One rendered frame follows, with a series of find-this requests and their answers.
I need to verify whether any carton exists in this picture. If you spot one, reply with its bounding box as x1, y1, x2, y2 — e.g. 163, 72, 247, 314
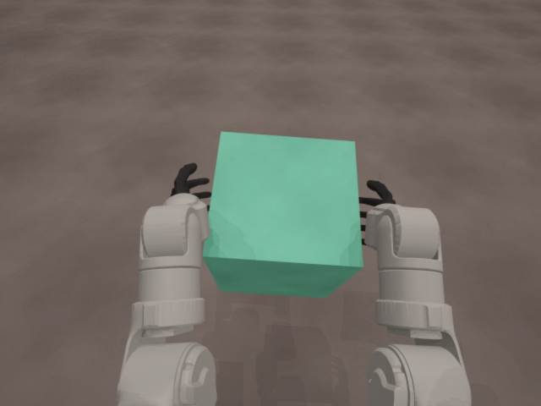
202, 132, 363, 298

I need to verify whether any robot left forearm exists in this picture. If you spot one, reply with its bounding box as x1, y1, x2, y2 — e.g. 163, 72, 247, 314
117, 193, 210, 401

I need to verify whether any left robot upper arm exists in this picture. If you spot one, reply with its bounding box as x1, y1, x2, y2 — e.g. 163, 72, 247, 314
117, 342, 217, 406

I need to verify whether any right robot upper arm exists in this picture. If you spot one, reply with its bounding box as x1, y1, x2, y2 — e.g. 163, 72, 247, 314
367, 343, 471, 406

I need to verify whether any right robot hand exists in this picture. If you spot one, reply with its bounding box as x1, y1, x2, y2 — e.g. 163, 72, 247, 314
358, 180, 396, 245

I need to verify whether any robot right forearm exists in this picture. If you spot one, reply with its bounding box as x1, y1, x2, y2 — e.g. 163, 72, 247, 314
364, 203, 472, 406

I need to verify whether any left robot hand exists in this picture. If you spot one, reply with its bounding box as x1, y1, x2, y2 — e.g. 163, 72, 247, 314
171, 163, 211, 211

